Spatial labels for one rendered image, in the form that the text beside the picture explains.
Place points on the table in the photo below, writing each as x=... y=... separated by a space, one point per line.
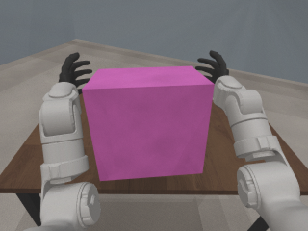
x=22 y=175

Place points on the robot left forearm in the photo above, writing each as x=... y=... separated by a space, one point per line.
x=61 y=136

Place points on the carton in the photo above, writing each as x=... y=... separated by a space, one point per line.
x=148 y=121

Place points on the right robot upper arm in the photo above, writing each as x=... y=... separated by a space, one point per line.
x=270 y=188

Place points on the left robot hand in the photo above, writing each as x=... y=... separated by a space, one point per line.
x=69 y=74

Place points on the right robot hand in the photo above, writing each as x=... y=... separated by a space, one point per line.
x=219 y=67

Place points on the robot right forearm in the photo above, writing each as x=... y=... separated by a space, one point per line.
x=247 y=119

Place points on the left robot upper arm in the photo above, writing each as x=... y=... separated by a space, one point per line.
x=69 y=207

